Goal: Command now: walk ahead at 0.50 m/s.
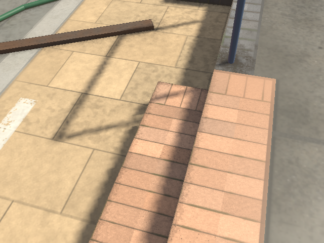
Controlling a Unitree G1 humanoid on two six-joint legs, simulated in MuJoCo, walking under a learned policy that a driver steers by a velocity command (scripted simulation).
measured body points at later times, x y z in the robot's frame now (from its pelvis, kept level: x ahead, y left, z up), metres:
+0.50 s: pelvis +0.21 -0.04 -0.01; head +0.21 -0.04 +0.44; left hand +0.20 +0.22 -0.16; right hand +0.31 -0.28 -0.14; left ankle +0.26 +0.02 -0.74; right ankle +0.08 -0.07 -0.67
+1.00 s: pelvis +0.43 -0.16 -0.01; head +0.46 -0.18 +0.44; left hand +0.61 +0.08 -0.11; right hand +0.40 -0.42 -0.16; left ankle +0.29 +0.00 -0.68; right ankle +0.51 -0.25 -0.74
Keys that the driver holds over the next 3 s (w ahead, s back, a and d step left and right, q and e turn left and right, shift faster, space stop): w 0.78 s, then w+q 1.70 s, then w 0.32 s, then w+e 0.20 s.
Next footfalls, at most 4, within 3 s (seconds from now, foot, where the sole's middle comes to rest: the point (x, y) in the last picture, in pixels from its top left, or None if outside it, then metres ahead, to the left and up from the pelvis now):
0.44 left None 0.30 0.02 -0.78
0.92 right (240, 229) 0.55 -0.25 -0.78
1.46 left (204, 196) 0.69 -0.11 -0.78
1.98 right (212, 137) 1.02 -0.18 -0.78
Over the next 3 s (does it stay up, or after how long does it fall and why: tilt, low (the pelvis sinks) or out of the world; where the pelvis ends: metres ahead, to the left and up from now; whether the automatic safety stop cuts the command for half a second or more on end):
stays up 1.18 0.26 -0.28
